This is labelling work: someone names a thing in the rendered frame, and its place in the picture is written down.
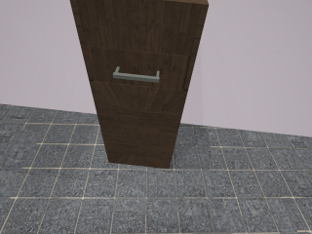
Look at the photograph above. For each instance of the cabinet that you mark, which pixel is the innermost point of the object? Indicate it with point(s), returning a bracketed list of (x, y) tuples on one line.
[(139, 124)]

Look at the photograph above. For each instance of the drawer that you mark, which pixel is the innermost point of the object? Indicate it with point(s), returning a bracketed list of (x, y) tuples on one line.
[(172, 68)]

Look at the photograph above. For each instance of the handle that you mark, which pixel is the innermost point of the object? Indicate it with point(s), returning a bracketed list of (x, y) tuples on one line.
[(136, 77)]

